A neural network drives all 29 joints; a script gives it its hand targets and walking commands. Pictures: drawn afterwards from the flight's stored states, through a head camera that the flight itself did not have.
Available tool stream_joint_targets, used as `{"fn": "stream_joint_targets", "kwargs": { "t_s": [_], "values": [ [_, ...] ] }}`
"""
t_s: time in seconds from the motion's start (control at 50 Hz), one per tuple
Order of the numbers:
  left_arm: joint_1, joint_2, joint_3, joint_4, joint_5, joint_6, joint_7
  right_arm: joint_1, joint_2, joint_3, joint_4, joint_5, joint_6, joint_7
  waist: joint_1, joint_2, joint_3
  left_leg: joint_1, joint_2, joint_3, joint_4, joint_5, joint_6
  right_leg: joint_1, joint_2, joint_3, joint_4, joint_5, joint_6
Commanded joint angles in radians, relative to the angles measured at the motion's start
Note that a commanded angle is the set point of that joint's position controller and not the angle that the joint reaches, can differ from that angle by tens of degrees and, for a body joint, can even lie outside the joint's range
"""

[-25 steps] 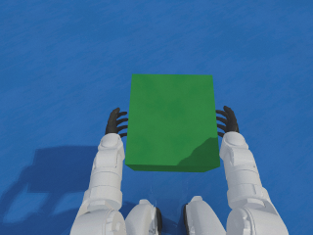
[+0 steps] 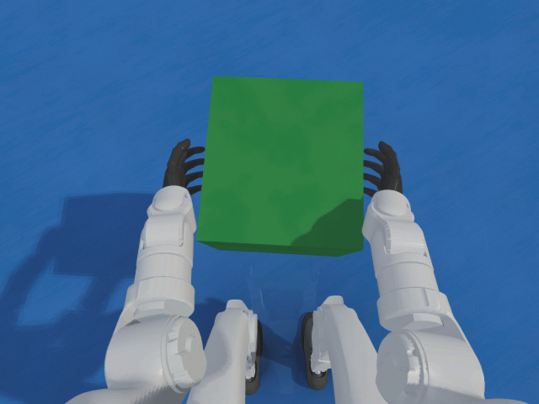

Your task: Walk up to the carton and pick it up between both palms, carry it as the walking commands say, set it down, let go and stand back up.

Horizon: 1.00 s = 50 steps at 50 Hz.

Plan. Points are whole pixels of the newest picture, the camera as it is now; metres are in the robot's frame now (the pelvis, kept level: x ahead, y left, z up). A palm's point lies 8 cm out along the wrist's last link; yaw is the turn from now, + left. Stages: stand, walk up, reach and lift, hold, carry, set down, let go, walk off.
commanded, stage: set down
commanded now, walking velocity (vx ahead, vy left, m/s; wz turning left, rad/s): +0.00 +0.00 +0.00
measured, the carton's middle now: (282, 176) +0.47 +0.00 -0.13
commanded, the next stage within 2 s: none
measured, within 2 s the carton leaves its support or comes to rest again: neither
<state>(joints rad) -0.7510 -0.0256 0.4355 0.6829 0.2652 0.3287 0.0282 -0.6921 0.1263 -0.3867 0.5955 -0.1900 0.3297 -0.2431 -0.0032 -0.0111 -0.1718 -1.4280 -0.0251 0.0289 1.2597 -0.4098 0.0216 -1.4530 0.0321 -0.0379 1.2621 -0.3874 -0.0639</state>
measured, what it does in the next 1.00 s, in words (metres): lowers itself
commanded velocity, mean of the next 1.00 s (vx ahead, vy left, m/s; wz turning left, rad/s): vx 0.00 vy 0.00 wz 0.00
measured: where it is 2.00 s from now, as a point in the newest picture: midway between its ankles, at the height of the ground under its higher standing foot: (282, 366)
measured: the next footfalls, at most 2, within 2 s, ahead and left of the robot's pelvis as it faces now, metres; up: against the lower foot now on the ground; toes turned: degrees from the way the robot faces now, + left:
none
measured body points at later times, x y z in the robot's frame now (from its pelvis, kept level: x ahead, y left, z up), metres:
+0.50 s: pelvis -0.01 +0.01 -0.07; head +0.23 +0.00 +0.31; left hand +0.46 +0.17 -0.15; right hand +0.45 -0.15 -0.15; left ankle +0.08 +0.11 -0.60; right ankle +0.09 -0.08 -0.60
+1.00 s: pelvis -0.02 +0.03 -0.14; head +0.26 +0.03 +0.21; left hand +0.49 +0.18 -0.24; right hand +0.47 -0.14 -0.24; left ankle +0.08 +0.11 -0.60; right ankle +0.09 -0.08 -0.60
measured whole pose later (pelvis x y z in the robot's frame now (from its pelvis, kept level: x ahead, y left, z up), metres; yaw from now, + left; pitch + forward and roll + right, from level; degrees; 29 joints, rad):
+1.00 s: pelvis -0.02 +0.03 -0.14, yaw -1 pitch +43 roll -1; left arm -1.09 0.09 0.34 0.79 0.14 0.36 0.14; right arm -1.05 -0.05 -0.37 0.76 -0.08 0.31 -0.25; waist 0.00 0.00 -0.10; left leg -2.02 -0.06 0.04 1.78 -0.52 0.05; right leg -2.03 0.04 -0.02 1.76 -0.49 -0.02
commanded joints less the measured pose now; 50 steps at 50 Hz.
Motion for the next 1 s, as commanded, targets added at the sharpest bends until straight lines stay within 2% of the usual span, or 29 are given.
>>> {"fn": "stream_joint_targets", "kwargs": {
  "t_s": [0.0,0.02,0.06,0.08,0.14,0.16,0.18,0.2,0.26,0.3,0.36,0.4,0.48,0.5,0.52,0.54,0.58,0.64,0.66,0.68,0.72,0.76,0.78,0.8,0.86,0.9,0.92,0.94,0.98],
  "values": [
    [-0.678,-0.901,-0.492,-0.037,-0.196,-0.060,-0.351,-0.747,0.936,0.577,-0.052,0.154,-0.042,0.437,0.036,-0.058,-0.934,0.186,-0.115,-0.069,-0.044,0.184,0.027,0.688,0.076,0.181,-0.076,0.305,0.078],
    [-0.704,-0.927,-0.505,-0.029,-0.196,-0.061,-0.348,-0.750,0.939,0.557,-0.019,0.154,-0.042,0.429,0.025,0.024,-0.921,0.162,-0.118,-0.063,-0.032,0.147,0.019,0.686,0.071,0.205,-0.073,0.252,0.068],
    [-0.714,-0.904,-0.492,-0.023,-0.213,-0.063,-0.362,-0.814,0.921,0.591,-0.086,0.157,-0.049,0.408,0.021,-0.051,-0.973,0.091,-0.126,-0.053,0.010,0.150,0.014,0.716,0.070,0.215,-0.058,0.257,0.082],
    [-0.717,-0.907,-0.491,0.002,-0.212,-0.048,-0.352,-0.787,0.924,0.574,-0.037,0.163,-0.039,0.407,0.029,0.007,-0.961,0.144,-0.121,-0.058,-0.004,0.119,0.015,0.666,0.072,0.199,-0.044,0.197,0.073],
    [-0.708,-0.928,-0.487,0.018,-0.225,-0.049,-0.348,-0.817,0.887,0.575,-0.062,0.152,-0.050,0.391,0.018,-0.006,-0.959,0.086,-0.129,-0.056,0.021,0.150,0.006,0.641,0.084,0.173,-0.011,0.244,0.074],
    [-0.715,-0.934,-0.488,0.030,-0.224,-0.048,-0.347,-0.791,0.885,0.556,-0.028,0.148,-0.047,0.387,0.006,0.038,-0.971,0.077,-0.133,-0.045,0.035,0.150,-0.008,0.658,0.083,0.181,-0.005,0.258,0.071],
    [-0.738,-0.917,-0.485,0.009,-0.224,-0.050,-0.338,-0.799,0.912,0.545,-0.005,0.135,-0.044,0.388,0.009,-0.016,-0.953,0.086,-0.128,-0.060,0.019,0.137,0.002,0.599,0.094,0.152,0.007,0.243,0.074],
    [-0.741,-0.926,-0.491,0.006,-0.214,-0.050,-0.335,-0.777,0.871,0.536,0.002,0.138,-0.050,0.392,0.007,0.059,-0.951,0.046,-0.131,-0.039,0.042,0.163,-0.015,0.603,0.088,0.169,0.017,0.292,0.061],
    [-0.721,-0.888,-0.462,0.036,-0.226,-0.048,-0.328,-0.810,0.879,0.557,-0.010,0.150,-0.047,0.387,0.014,-0.053,-1.005,0.028,-0.126,-0.050,0.070,0.159,0.002,0.610,0.090,0.148,0.051,0.293,0.074],
    [-0.780,-0.870,-0.489,0.005,-0.235,-0.055,-0.318,-0.881,0.842,0.570,-0.061,0.188,-0.059,0.384,0.026,0.012,-1.039,0.035,-0.132,-0.038,0.093,0.152,-0.001,0.566,0.091,0.157,0.067,0.267,0.068],
    [-0.744,-0.862,-0.456,0.035,-0.206,-0.050,-0.294,-0.870,0.847,0.537,0.005,0.184,-0.055,0.387,0.058,0.011,-0.971,0.052,-0.131,-0.044,0.086,0.162,-0.002,0.474,0.107,0.128,0.093,0.248,0.072],
    [-0.797,-0.890,-0.474,0.012,-0.230,-0.054,-0.280,-0.928,0.815,0.521,-0.011,0.183,-0.062,0.393,0.023,0.007,-0.989,0.078,-0.131,-0.049,0.100,0.155,-0.005,0.393,0.114,0.088,0.113,0.206,0.066],
    [-0.841,-0.877,-0.514,-0.070,-0.267,-0.059,-0.265,-0.880,0.821,0.529,0.009,0.182,-0.068,0.388,0.004,-0.044,-1.077,0.103,-0.129,-0.060,0.150,0.255,-0.019,0.388,0.119,0.080,0.167,0.304,0.062],
    [-0.865,-0.860,-0.501,-0.048,-0.250,-0.055,-0.257,-0.950,0.817,0.525,0.003,0.211,-0.070,0.394,0.045,0.006,-1.046,0.120,-0.124,-0.062,0.151,0.220,-0.015,0.304,0.118,0.085,0.178,0.241,0.060],
    [-0.823,-0.909,-0.502,-0.017,-0.251,-0.045,-0.253,-0.914,0.777,0.517,0.011,0.200,-0.068,0.392,0.017,0.021,-1.030,0.131,-0.129,-0.056,0.161,0.235,-0.023,0.308,0.117,0.078,0.178,0.247,0.055],
    [-0.845,-0.878,-0.492,-0.026,-0.241,-0.045,-0.247,-0.952,0.799,0.516,0.033,0.218,-0.065,0.398,0.069,0.045,-1.024,0.129,-0.131,-0.043,0.162,0.211,-0.019,0.267,0.124,0.080,0.187,0.201,0.052],
    [-0.883,-0.878,-0.505,-0.017,-0.257,-0.044,-0.238,-0.964,0.751,0.498,0.012,0.191,-0.066,0.396,0.014,0.015,-1.043,0.120,-0.127,-0.068,0.185,0.206,-0.020,0.246,0.125,0.066,0.216,0.196,0.052],
    [-0.869,-0.920,-0.510,-0.009,-0.253,-0.041,-0.235,-0.936,0.746,0.461,0.051,0.181,-0.063,0.403,-0.022,0.060,-1.029,0.148,-0.124,-0.072,0.216,0.256,-0.030,0.152,0.124,0.064,0.238,0.205,0.044],
    [-0.901,-0.890,-0.503,-0.021,-0.253,-0.041,-0.222,-0.986,0.747,0.476,0.056,0.199,-0.058,0.413,0.012,0.033,-1.046,0.199,-0.117,-0.091,0.213,0.225,-0.028,0.104,0.122,0.048,0.262,0.152,0.047],
    [-0.908,-0.937,-0.525,0.003,-0.261,-0.032,-0.218,-1.022,0.734,0.479,0.018,0.211,-0.064,0.412,0.005,0.075,-1.102,0.228,-0.122,-0.082,0.221,0.219,-0.032,0.098,0.125,0.037,0.272,0.143,0.043],
    [-0.961,-0.908,-0.525,-0.032,-0.284,-0.038,-0.215,-1.032,0.719,0.477,0.033,0.207,-0.060,0.408,-0.016,0.034,-1.110,0.173,-0.126,-0.078,0.258,0.198,-0.032,0.122,0.121,0.045,0.282,0.144,0.040],
    [-0.988,-0.902,-0.559,-0.081,-0.295,-0.043,-0.203,-1.064,0.750,0.515,0.000,0.240,-0.061,0.416,0.007,0.040,-1.186,0.224,-0.122,-0.077,0.289,0.271,-0.032,0.103,0.123,0.043,0.316,0.186,0.041],
    [-0.995,-0.885,-0.561,-0.074,-0.300,-0.043,-0.206,-1.071,0.720,0.509,-0.008,0.231,-0.066,0.422,-0.019,0.022,-1.127,0.203,-0.117,-0.091,0.291,0.296,-0.035,0.061,0.121,0.030,0.325,0.209,0.043],
    [-0.995,-0.917,-0.559,-0.067,-0.302,-0.040,-0.204,-1.075,0.708,0.495,0.011,0.231,-0.068,0.418,-0.017,0.069,-1.120,0.202,-0.124,-0.082,0.302,0.300,-0.042,0.055,0.119,0.034,0.333,0.202,0.037],
    [-1.007,-0.885,-0.566,-0.039,-0.311,-0.039,-0.199,-1.084,0.701,0.500,0.005,0.231,-0.066,0.413,-0.022,0.047,-1.145,0.191,-0.117,-0.089,0.328,0.269,-0.038,0.024,0.119,0.048,0.353,0.182,0.036],
    [-1.013,-0.854,-0.539,-0.024,-0.288,-0.040,-0.194,-1.089,0.729,0.493,0.050,0.245,-0.053,0.416,0.009,0.039,-1.101,0.135,-0.117,-0.070,0.331,0.233,-0.031,0.043,0.119,0.039,0.376,0.172,0.042],
    [-1.004,-0.894,-0.549,-0.015,-0.294,-0.035,-0.191,-1.124,0.695,0.486,0.024,0.257,-0.061,0.414,0.009,0.088,-1.135,0.160,-0.118,-0.073,0.338,0.229,-0.032,0.020,0.116,0.045,0.382,0.156,0.032],
    [-1.047,-0.848,-0.530,-0.027,-0.301,-0.040,-0.192,-1.088,0.711,0.469,0.079,0.228,-0.050,0.412,0.008,0.033,-1.085,0.099,-0.123,-0.056,0.349,0.195,-0.028,0.021,0.118,0.043,0.372,0.134,0.034],
    [-1.049,-0.861,-0.498,0.016,-0.286,-0.030,-0.194,-1.127,0.704,0.449,0.083,0.228,-0.044,0.409,0.003,0.032,-1.061,0.106,-0.117,-0.076,0.344,0.174,-0.027,-0.011,0.115,0.036,0.392,0.112,0.037]
  ]
}}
